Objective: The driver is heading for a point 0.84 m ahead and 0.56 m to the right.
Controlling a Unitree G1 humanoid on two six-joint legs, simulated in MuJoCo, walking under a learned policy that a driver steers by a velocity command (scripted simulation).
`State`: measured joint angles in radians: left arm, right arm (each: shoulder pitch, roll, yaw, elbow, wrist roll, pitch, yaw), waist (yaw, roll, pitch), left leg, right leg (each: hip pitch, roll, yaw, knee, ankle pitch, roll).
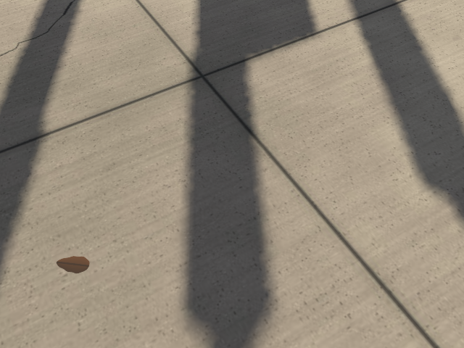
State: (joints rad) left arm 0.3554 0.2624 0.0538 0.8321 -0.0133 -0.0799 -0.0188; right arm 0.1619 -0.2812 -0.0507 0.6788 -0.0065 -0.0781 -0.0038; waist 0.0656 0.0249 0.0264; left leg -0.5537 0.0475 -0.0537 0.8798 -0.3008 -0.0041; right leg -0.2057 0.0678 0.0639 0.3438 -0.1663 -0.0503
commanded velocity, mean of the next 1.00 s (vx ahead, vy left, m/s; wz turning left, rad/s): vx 0.50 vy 0.00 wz -0.51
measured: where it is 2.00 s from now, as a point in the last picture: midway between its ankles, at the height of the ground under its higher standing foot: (412, 228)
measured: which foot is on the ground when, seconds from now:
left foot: up 0.00-0.18, down 0.20-0.68, up 0.70-1.00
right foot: down 0.00-0.20, up 0.22-0.68, down 0.70-1.00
